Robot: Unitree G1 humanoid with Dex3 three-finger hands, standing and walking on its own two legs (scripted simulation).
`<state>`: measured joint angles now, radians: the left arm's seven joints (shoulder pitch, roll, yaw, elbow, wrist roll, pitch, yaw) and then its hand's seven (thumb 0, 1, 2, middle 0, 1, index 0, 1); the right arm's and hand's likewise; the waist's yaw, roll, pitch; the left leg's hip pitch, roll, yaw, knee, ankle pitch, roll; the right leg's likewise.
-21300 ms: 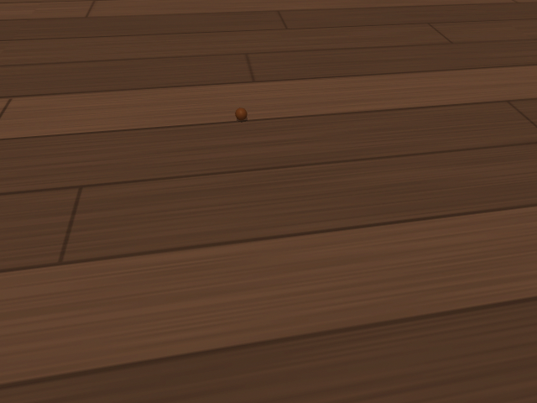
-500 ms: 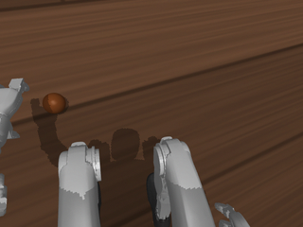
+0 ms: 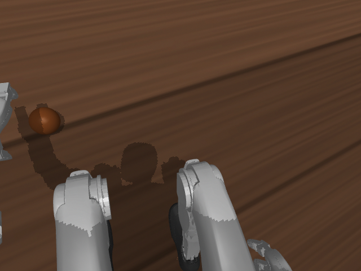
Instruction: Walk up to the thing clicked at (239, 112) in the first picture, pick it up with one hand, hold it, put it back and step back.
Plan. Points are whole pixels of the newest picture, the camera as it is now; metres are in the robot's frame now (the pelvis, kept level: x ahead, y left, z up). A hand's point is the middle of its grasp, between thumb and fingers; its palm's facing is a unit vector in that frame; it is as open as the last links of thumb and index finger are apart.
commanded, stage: rise first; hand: left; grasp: from above
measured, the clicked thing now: (45, 120) +0.48 +0.29 -0.30
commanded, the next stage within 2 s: approach in 1.58 s
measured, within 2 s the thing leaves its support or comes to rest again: neither
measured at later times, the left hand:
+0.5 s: hand (7, 128) +0.43 +0.33 -0.18, palm faces -0.43 -0.10 -0.90, open 14.3 cm
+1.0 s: hand (12, 124) +0.44 +0.32 -0.20, palm faces -0.43 -0.10 -0.90, open 14.3 cm
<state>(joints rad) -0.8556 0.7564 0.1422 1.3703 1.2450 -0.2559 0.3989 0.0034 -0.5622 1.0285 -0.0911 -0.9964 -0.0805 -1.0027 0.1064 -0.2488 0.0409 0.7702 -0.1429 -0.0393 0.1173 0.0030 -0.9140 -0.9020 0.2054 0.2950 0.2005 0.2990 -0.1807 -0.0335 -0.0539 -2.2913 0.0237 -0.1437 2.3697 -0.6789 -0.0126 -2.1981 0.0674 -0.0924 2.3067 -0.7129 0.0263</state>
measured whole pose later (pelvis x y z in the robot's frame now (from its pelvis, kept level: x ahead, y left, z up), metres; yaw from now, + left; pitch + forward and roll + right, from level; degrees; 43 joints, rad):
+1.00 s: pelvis +0.00 +0.00 -0.02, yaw -1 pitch +32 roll -9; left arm -0.92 0.82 0.14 1.46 1.26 -0.24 0.43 0.00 -0.58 1.05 -0.09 -1.01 -0.07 -1.02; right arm 0.13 -0.27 0.11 0.75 -0.16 -0.06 0.14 0.00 -0.91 -0.90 0.21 0.30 0.20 0.30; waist -0.25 -0.05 -0.01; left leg -2.33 0.02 -0.17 2.43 -0.67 -0.02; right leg -2.23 0.07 -0.12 2.35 -0.70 0.03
